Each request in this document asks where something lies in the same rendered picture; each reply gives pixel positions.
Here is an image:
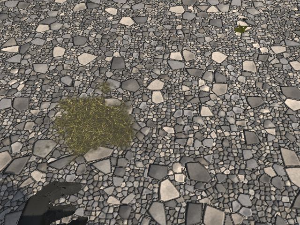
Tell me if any robot left hand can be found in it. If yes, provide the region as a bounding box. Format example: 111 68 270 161
16 180 88 225

